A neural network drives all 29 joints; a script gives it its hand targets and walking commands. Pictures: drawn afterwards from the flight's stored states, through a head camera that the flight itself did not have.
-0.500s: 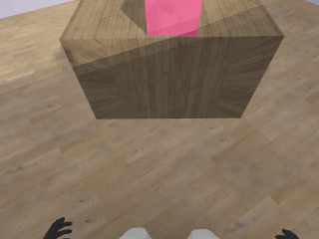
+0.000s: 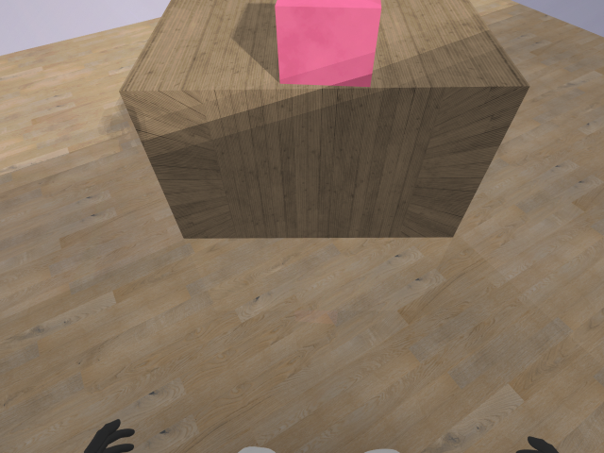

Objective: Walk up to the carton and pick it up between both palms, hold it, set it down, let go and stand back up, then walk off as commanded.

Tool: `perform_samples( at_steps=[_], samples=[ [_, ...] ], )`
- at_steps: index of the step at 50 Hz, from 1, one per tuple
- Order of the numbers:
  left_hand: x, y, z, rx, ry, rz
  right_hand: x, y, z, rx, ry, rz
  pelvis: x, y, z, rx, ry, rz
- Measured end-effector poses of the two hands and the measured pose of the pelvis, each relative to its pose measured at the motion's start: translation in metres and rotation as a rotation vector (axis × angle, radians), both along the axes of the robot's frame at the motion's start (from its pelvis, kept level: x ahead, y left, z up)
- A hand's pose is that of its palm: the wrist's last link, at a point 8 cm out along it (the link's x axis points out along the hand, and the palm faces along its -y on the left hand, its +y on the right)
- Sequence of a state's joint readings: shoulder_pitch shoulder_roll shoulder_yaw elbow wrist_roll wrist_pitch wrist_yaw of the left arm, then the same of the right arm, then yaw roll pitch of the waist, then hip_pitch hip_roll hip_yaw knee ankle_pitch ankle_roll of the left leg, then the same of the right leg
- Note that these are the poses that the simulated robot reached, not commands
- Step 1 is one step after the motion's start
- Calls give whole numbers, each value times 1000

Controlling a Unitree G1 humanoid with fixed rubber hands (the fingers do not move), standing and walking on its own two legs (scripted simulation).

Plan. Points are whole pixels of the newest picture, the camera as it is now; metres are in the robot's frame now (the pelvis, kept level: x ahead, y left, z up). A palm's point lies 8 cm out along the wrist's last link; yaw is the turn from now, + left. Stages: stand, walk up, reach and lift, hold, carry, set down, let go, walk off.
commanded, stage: stand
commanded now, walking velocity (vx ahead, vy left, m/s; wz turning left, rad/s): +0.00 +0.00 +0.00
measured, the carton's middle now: (328, 25) +1.15 -0.06 +0.02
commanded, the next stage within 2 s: none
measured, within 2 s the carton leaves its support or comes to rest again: neither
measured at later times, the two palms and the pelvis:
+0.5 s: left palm out of the picture +0.09 +0.30 -0.10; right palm out of the picture +0.07 -0.31 -0.10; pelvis -0.01 +0.00 +0.00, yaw +0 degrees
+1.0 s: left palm out of the picture +0.09 +0.30 -0.10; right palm out of the picture +0.07 -0.31 -0.10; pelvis +0.00 +0.00 +0.00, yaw +0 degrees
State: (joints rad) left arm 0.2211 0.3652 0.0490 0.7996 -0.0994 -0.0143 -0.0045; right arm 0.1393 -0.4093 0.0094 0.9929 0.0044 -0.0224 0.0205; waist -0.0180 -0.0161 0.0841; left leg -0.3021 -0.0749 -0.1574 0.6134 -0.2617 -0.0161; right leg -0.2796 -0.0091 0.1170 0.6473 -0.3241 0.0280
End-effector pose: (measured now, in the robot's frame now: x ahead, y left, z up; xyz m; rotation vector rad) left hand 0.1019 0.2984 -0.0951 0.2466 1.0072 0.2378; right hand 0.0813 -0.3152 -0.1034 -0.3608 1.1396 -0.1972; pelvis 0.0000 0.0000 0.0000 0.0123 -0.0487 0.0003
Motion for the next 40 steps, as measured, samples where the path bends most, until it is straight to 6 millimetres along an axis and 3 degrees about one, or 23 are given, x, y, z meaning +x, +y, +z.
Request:
perform_samples(
  at_steps=[14, 40],
  samples=[
    [-11, 4, 0, -4, 17, 8, -14, 3, 1, 4, 30, -3, -7, 3, 3, -2, 3, 1],
    [-13, 3, -1, -4, 41, 15, -11, 2, 2, 5, 36, 0, -4, 2, 5, -1, 13, 0]
  ],
)
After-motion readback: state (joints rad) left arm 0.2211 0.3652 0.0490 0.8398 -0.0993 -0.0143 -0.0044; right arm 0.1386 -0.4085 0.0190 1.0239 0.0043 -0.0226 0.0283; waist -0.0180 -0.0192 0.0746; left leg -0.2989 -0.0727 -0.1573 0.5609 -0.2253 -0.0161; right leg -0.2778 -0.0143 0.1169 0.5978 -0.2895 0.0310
